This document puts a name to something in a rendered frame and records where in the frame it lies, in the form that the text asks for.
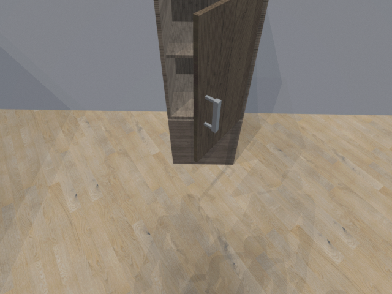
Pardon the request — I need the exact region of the handle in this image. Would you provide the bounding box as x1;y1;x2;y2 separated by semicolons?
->
204;95;222;133

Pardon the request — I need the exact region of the cupboard door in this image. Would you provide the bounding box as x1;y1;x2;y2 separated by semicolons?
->
193;0;264;163

